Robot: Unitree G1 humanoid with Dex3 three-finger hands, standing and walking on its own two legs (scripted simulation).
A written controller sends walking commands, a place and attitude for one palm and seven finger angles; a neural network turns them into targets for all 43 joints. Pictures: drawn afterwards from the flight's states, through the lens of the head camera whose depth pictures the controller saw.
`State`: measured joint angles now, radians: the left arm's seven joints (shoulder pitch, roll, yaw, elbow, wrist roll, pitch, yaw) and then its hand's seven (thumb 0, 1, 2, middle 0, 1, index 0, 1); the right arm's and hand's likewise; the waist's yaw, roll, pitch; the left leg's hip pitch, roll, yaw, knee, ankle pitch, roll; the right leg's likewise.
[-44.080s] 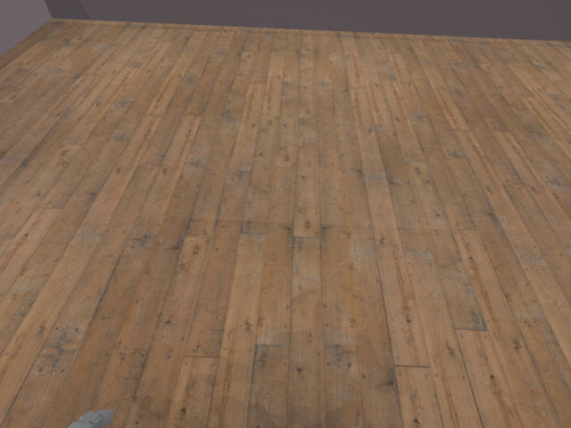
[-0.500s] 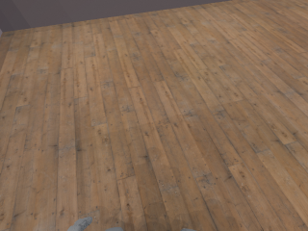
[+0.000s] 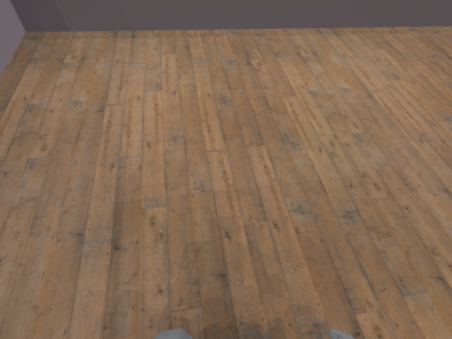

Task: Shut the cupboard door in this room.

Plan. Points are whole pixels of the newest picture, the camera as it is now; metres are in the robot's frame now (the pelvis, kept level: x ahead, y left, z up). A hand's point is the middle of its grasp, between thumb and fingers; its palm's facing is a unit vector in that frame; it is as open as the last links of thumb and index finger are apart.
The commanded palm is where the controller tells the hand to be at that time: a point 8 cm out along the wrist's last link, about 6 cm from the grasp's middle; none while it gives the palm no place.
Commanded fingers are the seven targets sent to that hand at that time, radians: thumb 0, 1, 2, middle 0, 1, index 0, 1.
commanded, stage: walk around to get in front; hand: left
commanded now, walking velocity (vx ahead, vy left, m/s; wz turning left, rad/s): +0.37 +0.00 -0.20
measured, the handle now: out of the picture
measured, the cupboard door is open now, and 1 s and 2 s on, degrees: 77 77 77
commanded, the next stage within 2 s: walk to a spot facing it in 0.16 s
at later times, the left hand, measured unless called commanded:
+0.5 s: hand (194, 249) +0.32 +0.10 -0.15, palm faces +0.00 -0.98 -0.20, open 7.4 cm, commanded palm none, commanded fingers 0.00 0.90 0.90 -0.20 -0.30 -0.20 -0.30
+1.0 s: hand (148, 279) +0.25 +0.19 -0.16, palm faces +0.35 -0.91 -0.23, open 7.4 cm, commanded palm none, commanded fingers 0.00 0.90 0.90 -0.20 -0.30 -0.20 -0.30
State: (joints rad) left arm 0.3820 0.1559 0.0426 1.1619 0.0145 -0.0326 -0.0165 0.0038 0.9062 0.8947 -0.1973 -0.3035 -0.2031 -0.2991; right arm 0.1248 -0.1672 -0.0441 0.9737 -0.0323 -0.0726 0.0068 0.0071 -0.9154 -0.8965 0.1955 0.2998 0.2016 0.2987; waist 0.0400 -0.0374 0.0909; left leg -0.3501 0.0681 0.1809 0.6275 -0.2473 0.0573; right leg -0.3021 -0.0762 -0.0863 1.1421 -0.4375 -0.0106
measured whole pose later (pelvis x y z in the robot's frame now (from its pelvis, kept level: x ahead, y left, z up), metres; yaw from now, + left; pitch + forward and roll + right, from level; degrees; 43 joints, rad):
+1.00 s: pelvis +0.24 -0.04 +0.01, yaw +18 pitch +1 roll -1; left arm 0.18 0.26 0.09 0.94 0.02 0.05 0.00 0.00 0.91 0.90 -0.19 -0.30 -0.20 -0.30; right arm 0.16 -0.21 -0.06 0.90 -0.02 0.01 0.00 0.01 -0.91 -0.90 0.20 0.30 0.20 0.30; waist 0.01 -0.03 0.07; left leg -0.33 0.01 0.05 0.53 -0.22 0.04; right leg -0.51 -0.10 -0.06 1.12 -0.40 0.10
